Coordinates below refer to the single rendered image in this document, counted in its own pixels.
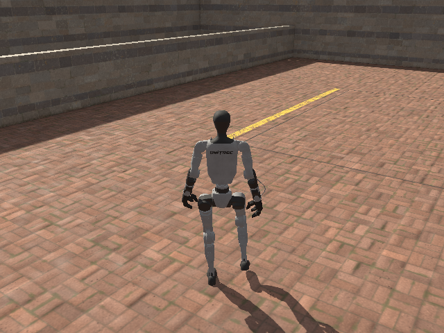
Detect robot left upper arm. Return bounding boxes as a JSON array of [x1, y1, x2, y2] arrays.
[[189, 140, 207, 178]]

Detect left robot forearm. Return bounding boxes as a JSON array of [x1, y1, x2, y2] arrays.
[[183, 168, 196, 196]]

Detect left robot shin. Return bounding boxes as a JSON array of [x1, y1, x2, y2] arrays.
[[203, 232, 214, 276]]

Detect robot right hand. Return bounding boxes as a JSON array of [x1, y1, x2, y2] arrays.
[[246, 199, 263, 218]]

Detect left robot thigh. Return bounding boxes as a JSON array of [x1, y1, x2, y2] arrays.
[[198, 194, 215, 244]]

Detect robot left hand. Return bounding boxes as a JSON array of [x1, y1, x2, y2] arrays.
[[182, 194, 198, 209]]

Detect robot right upper arm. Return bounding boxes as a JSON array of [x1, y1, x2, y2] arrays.
[[237, 140, 254, 180]]

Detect right robot forearm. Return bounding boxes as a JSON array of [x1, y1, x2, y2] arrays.
[[248, 169, 262, 202]]

